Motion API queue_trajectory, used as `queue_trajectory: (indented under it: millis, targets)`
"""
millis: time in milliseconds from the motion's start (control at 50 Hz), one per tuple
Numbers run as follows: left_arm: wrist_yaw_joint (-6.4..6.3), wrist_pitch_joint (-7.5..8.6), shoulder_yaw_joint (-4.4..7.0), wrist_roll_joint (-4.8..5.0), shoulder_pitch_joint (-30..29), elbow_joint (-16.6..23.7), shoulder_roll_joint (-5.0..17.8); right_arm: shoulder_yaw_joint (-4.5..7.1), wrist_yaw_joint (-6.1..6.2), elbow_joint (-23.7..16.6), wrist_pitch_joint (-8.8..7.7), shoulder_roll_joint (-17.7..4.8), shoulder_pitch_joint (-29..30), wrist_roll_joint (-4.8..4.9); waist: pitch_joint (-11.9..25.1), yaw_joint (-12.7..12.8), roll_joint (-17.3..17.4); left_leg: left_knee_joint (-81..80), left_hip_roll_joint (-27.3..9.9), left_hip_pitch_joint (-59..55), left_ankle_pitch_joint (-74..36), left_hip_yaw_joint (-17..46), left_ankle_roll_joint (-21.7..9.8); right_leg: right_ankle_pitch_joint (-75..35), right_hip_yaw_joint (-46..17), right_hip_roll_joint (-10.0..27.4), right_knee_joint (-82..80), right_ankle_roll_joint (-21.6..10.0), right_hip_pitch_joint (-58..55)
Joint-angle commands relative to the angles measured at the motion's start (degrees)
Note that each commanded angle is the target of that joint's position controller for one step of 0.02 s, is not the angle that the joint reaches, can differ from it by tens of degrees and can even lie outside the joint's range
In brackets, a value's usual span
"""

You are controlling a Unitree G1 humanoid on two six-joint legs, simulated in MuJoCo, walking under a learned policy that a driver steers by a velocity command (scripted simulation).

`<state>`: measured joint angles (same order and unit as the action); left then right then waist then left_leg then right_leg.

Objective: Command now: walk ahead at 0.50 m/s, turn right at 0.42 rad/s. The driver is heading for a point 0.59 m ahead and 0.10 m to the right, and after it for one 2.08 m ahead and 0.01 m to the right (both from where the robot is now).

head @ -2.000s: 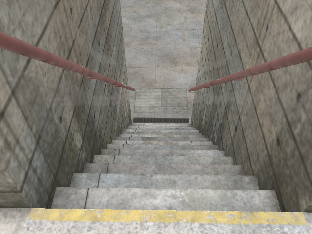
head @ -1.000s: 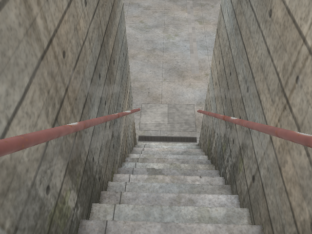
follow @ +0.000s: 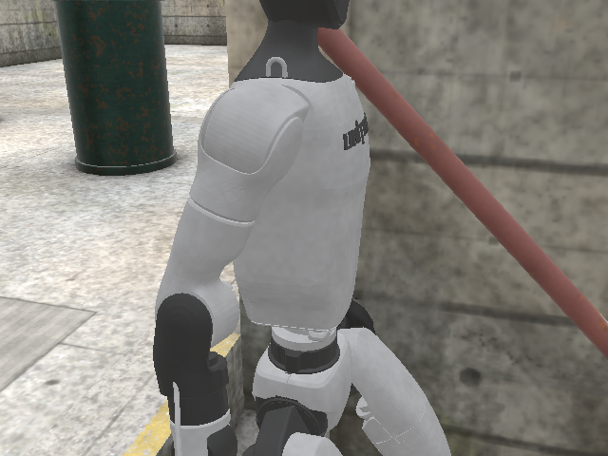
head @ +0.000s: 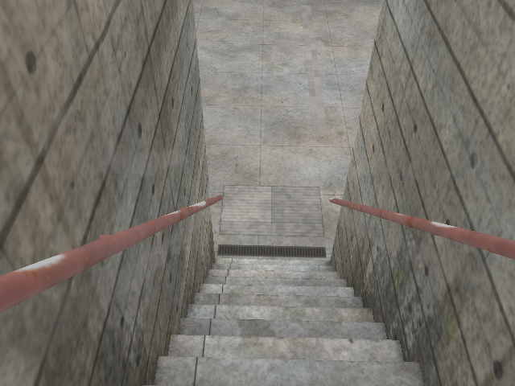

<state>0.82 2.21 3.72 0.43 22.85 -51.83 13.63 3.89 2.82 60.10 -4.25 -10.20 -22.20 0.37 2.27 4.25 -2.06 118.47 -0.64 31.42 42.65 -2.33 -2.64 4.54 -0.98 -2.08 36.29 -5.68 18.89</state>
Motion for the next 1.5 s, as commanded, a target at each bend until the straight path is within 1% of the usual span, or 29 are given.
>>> queue_trajectory:
  millis: [20,60,120,180,220,300,340,360,400,460,480,500,560,660,700,740,780,840,860,880,900,940,1000,1060,1140,1360,1420,1460,1500]
  targets:
    - [0.62,-0.54,-2.65,-0.30,21.80,-7.78,-3.50,0.35,1.16,-10.82,-1.48,-2.47,1.43,1.30,-2.55,-0.73,-6.09,4.09,-1.69,41.89,-7.89,6.13,1.70,-47.88,-19.11,11.04,1.86,-10.31,-30.66]
    - [1.32,0.27,-1.86,-1.36,13.50,-5.27,0.82,-0.31,0.96,-13.47,-0.14,-0.28,0.03,1.50,2.03,-8.12,11.19,-12.57,-5.64,37.39,-26.20,10.15,0.55,-27.59,-28.99,13.76,1.52,-10.59,-15.06]
    - [-2.93,0.95,-2.24,-2.82,3.82,-1.16,2.76,0.14,0.78,-16.22,2.56,-3.02,4.44,-1.94,-1.22,-11.18,7.78,-41.29,-3.56,10.07,-48.80,10.03,7.90,-26.28,-31.20,10.35,1.73,-11.72,14.17]
    - [-5.41,2.72,-1.43,3.16,9.01,-1.25,0.79,0.79,-1.63,-19.81,1.32,-7.32,12.64,-1.50,-4.34,-7.10,3.45,-68.03,-2.04,9.49,-75.21,13.33,6.97,5.37,-25.82,3.20,10.32,-8.87,11.40]
    - [-5.08,1.82,-1.45,2.44,10.57,-1.80,0.15,-0.36,-2.28,-23.19,1.18,-2.73,18.52,-2.10,-5.70,-3.12,2.65,-79.78,2.52,-7.90,-80.00,6.92,6.54,16.04,-20.42,-2.08,10.15,-6.87,22.56]
    - [-4.27,-0.33,-0.57,2.18,10.71,-0.39,-1.59,0.89,-3.77,-23.07,1.36,-4.52,9.31,-2.51,-3.55,-2.91,-6.52,-81.68,0.80,-7.24,-69.41,10.09,3.49,7.34,-23.72,-2.88,28.11,-7.42,9.45]
    - [-4.07,-0.85,-0.68,2.88,1.27,1.32,-2.18,3.16,-4.10,-15.95,0.15,-8.72,-10.30,-1.35,-0.53,-13.04,-8.99,-90.76,-5.11,-23.26,-68.78,12.16,0.17,-2.65,-25.11,-4.80,46.43,-6.02,10.88]
    - [-3.40,-0.33,-1.04,3.69,-0.62,0.69,-3.23,3.87,-3.57,-12.35,0.44,-8.68,-22.86,-2.00,-1.49,-19.68,-1.02,-106.09,-7.86,-37.84,-74.57,8.69,-1.21,-8.13,-19.13,-11.62,67.47,-2.24,19.19]
    - [-2.72,0.60,-1.61,3.05,11.06,4.07,-6.75,2.03,-4.93,-8.58,0.25,-9.59,-22.81,-0.06,-1.82,-8.46,26.52,-74.15,-19.34,-59.86,-113.35,18.63,-10.55,47.31,-12.06,-13.30,97.89,1.11,57.14]
    - [-3.68,-1.09,-1.69,4.39,2.75,6.45,-4.27,-1.21,-7.68,-6.33,1.90,-2.72,-15.78,-0.09,-3.86,-4.06,5.14,-83.67,-16.44,-33.31,-74.55,18.76,-12.01,30.81,-6.30,-3.00,91.99,0.89,54.53]
    - [-3.93,-1.48,-3.22,5.04,0.22,9.16,-6.41,0.55,-6.23,-4.40,2.56,-10.44,-13.36,-0.30,-8.09,-1.12,7.92,-89.96,-21.99,-24.91,-61.92,28.09,-16.79,30.11,-5.45,0.83,89.41,2.50,55.59]
    - [-4.12,-2.44,-2.98,6.51,-4.59,9.33,-4.84,-0.71,-4.48,-4.25,2.01,-5.80,-10.93,-1.94,-12.14,-1.54,7.41,-90.68,-20.67,-16.66,-39.75,31.07,-13.76,17.96,-14.44,3.53,77.28,2.40,57.27]
    - [-2.54,-4.48,-2.86,1.83,-7.10,11.50,-2.36,-3.15,-1.02,-7.45,1.42,-3.56,-1.08,-1.83,-12.87,2.08,-3.47,-88.06,-10.30,7.49,-34.48,18.40,-6.91,-14.46,-10.10,4.85,39.89,4.45,30.70]
    - [0.86,-2.56,-2.00,1.98,-24.56,16.07,0.07,-1.66,0.79,-5.22,0.59,-5.50,-17.74,0.95,-11.63,-9.79,3.95,-76.03,-9.48,-23.48,-16.05,22.61,-7.04,-29.95,-8.35,8.08,18.85,5.13,48.01]
    - [3.21,-0.07,-2.20,-1.16,-28.51,16.83,-0.96,-2.37,2.50,-5.57,1.22,-1.59,-16.14,1.75,-10.54,-11.61,5.55,-71.35,-7.70,-21.80,-15.40,18.59,-6.76,-43.10,-5.92,7.71,3.21,5.36,36.28]
    - [5.66,0.52,-2.42,-0.12,-31.48,18.70,-2.68,-2.26,2.67,-5.80,3.61,-2.28,-14.81,0.94,-11.64,-14.71,6.95,-72.16,-4.65,-9.11,-17.26,13.93,-7.42,-39.40,-0.74,4.56,-6.89,6.33,16.26]
    - [4.44,-1.36,-0.94,2.01,-21.08,15.76,1.52,-0.93,1.50,-5.06,3.46,-5.49,-9.86,-0.23,-11.64,-11.05,14.54,-64.66,-8.38,-3.32,-19.80,19.13,-7.76,-33.77,-5.99,8.23,-3.58,4.54,5.74]
    - [0.78,-1.18,3.19,-0.99,12.65,2.92,10.28,-0.23,-1.97,-2.79,0.77,-5.37,-7.25,1.14,-2.42,3.34,4.13,-27.41,1.76,-5.30,-41.83,13.85,-1.85,-37.71,3.52,6.87,-16.83,4.85,-21.88]
    - [-0.08,-1.75,1.99,-2.39,21.92,-0.42,7.80,0.27,-2.00,-0.03,1.04,-2.60,-10.80,1.49,-3.11,7.17,-10.13,-0.71,12.94,11.68,7.16,10.39,3.29,-54.85,-0.28,13.62,-17.61,0.29,-36.04]
    - [0.50,-1.47,-0.94,-4.71,15.87,1.73,6.83,0.05,-2.14,-0.69,0.99,-0.86,-18.36,2.14,2.01,-0.08,-14.91,8.91,9.97,22.51,19.34,16.28,6.16,-93.51,-5.68,23.42,5.10,-2.48,-41.96]
    - [1.57,-1.70,-1.69,-4.05,11.92,3.50,5.74,-0.74,-2.04,-4.51,1.61,-1.88,-17.93,2.40,13.13,-1.61,-12.89,1.46,5.85,23.37,14.92,20.94,7.82,-84.41,-11.18,27.54,7.73,-7.10,-44.26]
    - [2.93,-0.10,-2.82,-1.67,3.62,3.20,2.38,-0.35,0.46,-11.03,3.79,-1.58,-7.81,2.61,6.51,-3.99,-0.73,-13.56,1.65,22.47,-3.50,15.87,6.94,-45.83,-11.79,25.55,-0.76,-7.78,-21.74]
    - [-0.82,1.04,-3.38,-4.16,-8.04,3.72,6.23,-1.59,2.05,-16.65,9.42,0.59,-3.14,1.12,-4.20,-11.81,-4.02,-33.29,-1.68,11.49,-29.83,19.29,8.08,-29.88,-13.88,29.86,-8.27,-9.34,9.87]
    - [-2.14,0.32,-6.05,-3.44,-11.17,5.12,4.52,-1.03,1.14,-16.35,9.88,-1.17,-4.21,-0.38,1.45,-12.75,-6.02,-38.89,1.16,-1.06,-45.11,10.38,10.60,-33.96,-3.67,22.50,0.02,-5.44,11.68]
    - [-4.74,-1.67,-2.34,-2.36,8.51,1.59,7.67,0.55,0.17,-26.05,10.93,-5.53,15.49,0.13,-1.28,0.06,-9.65,-36.57,2.60,30.20,-40.28,19.50,7.75,-13.19,-14.38,26.88,1.73,-6.94,-12.07]
    - [-7.49,-2.78,0.67,0.78,1.30,10.94,8.26,0.47,-4.99,-27.88,10.00,-7.11,22.57,3.91,-6.63,2.79,-1.09,-83.92,-0.17,-1.10,-72.95,4.73,7.18,28.16,6.81,21.22,15.92,4.81,10.17]
    - [-5.45,-2.62,2.04,1.30,-7.39,13.72,10.89,3.08,-4.57,-22.81,9.80,-12.74,10.80,2.83,-0.22,-5.19,-3.84,-80.29,-0.72,-21.22,-69.47,1.50,2.71,18.69,9.66,23.93,31.74,6.11,15.30]
    - [-5.90,-3.12,1.48,3.06,-9.38,8.85,9.15,4.87,-5.56,-13.79,8.59,-13.97,-9.52,1.01,1.73,-18.17,0.77,-105.10,-0.69,-34.28,-65.83,3.26,-2.64,22.72,13.59,17.87,59.14,10.45,12.65]
    - [-6.36,-1.22,0.26,-0.31,-5.27,12.41,-0.45,4.32,-5.82,-11.25,5.69,-26.00,-11.78,-1.32,1.87,-9.70,27.64,-81.30,-7.12,-51.10,-115.00,17.24,-5.16,58.49,4.08,4.61,104.40,14.29,47.14]
